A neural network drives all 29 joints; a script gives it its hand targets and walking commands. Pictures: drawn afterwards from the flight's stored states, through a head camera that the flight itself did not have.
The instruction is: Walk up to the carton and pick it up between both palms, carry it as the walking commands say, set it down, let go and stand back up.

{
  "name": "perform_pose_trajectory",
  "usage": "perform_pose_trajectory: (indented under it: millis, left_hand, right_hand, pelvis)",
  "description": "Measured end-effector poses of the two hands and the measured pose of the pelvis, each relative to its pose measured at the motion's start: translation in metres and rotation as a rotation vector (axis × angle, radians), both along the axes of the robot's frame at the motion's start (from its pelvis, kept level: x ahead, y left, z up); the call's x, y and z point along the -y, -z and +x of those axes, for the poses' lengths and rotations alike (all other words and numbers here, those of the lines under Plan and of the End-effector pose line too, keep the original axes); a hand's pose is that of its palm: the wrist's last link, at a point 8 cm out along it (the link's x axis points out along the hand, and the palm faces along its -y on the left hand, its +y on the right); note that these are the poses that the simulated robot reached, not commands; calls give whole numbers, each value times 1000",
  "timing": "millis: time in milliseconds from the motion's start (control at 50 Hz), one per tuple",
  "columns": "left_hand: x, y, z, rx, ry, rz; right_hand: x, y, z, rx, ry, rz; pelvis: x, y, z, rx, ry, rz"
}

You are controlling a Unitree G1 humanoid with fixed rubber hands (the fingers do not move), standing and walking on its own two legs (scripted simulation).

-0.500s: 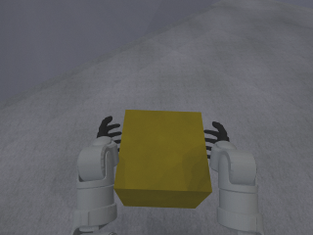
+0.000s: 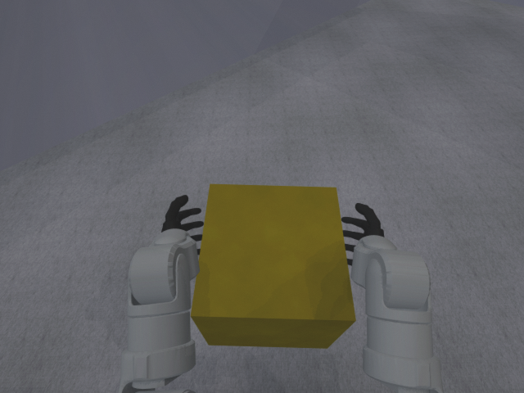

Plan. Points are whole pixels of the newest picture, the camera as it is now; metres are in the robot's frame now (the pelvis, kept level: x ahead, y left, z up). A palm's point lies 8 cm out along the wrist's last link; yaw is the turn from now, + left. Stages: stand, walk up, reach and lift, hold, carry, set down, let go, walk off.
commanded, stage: carry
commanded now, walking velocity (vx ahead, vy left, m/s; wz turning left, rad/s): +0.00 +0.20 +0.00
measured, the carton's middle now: (270, 268) +0.32 -0.01 +0.00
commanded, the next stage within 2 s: none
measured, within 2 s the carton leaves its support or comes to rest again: neither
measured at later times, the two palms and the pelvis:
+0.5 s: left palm (78, 308) +0.22 +0.23 +0.09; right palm (303, 318) +0.20 -0.04 +0.08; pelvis -0.09 +0.11 +0.00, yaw +0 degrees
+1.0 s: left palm out of the picture +0.14 +0.34 +0.09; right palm out of the picture +0.12 +0.06 +0.08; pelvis -0.17 +0.22 +0.00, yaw -1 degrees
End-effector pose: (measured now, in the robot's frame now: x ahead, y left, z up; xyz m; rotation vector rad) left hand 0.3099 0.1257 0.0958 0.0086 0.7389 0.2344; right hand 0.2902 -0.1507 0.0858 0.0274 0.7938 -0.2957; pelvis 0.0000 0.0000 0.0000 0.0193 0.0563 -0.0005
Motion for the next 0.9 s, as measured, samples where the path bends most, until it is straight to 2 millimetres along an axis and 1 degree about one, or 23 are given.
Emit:
perform_pose_trajectory:
  millis: [60, 120, 180, 220, 280, 340, 400, 460, 520, 560, 620, 680, 720, 780, 840, 900]
  left_hand:
    - [-22, 6, -9, 10, 3, -19]
    - [-45, 17, -28, -33, -10, -18]
    - [-62, 22, -46, -56, -51, -19]
    - [-70, 21, -55, -53, -77, -17]
    - [-77, 16, -66, -33, -90, 1]
    - [-82, 12, -76, -47, -70, 21]
    - [-89, 8, -84, -53, -35, 24]
    - [-98, 3, -86, -29, -5, 14]
    - [-113, 1, -89, 2, 14, 1]
    - [-128, 6, -96, 5, 12, -16]
    - [-151, 17, -114, -34, -3, -17]
    - [-168, 22, -132, -59, -43, -15]
    - [-176, 21, -142, -55, -70, -14]
    - [-183, 17, -152, -39, -82, 4]
    - [-189, 14, -162, -54, -64, 23]
    - [-196, 9, -169, -56, -30, 24]
  right_hand:
    - [-21, -1, -8, 9, -2, -24]
    - [-44, 3, -19, -32, -34, -44]
    - [-61, 8, -27, -56, -68, -46]
    - [-69, 10, -33, -52, -82, -34]
    - [-76, 15, -41, -30, -88, 3]
    - [-81, 21, -60, -45, -83, 22]
    - [-88, 16, -76, -48, -54, 15]
    - [-98, 6, -85, -24, -13, 8]
    - [-113, 0, -92, 8, 14, -2]
    - [-128, -1, -97, 10, 9, -22]
    - [-150, 4, -107, -29, -24, -42]
    - [-167, 9, -115, -54, -58, -42]
    - [-176, 11, -120, -49, -72, -29]
    - [-182, 16, -129, -31, -77, 7]
    - [-188, 21, -146, -47, -76, 24]
    - [-196, 16, -161, -47, -46, 16]
  pelvis:
    - [-20, 4, -10, 9, 6, 18]
    - [-34, 3, -19, 10, 20, 4]
    - [-44, 3, -31, 6, 27, -3]
    - [-49, 5, -39, 1, 30, 0]
    - [-56, 8, -53, 2, 30, -4]
    - [-67, 3, -65, 7, 19, -9]
    - [-81, -2, -74, 9, 12, -8]
    - [-97, -3, -83, 2, 9, -5]
    - [-117, 2, -91, -3, 8, -3]
    - [-129, 4, -98, 6, 12, 17]
    - [-143, 3, -108, 8, 25, 5]
    - [-153, 3, -119, 4, 33, -3]
    - [-157, 4, -127, 0, 35, 0]
    - [-165, 8, -140, 2, 34, -7]
    - [-175, 3, -151, 4, 23, -9]
    - [-189, -2, -161, 6, 15, -9]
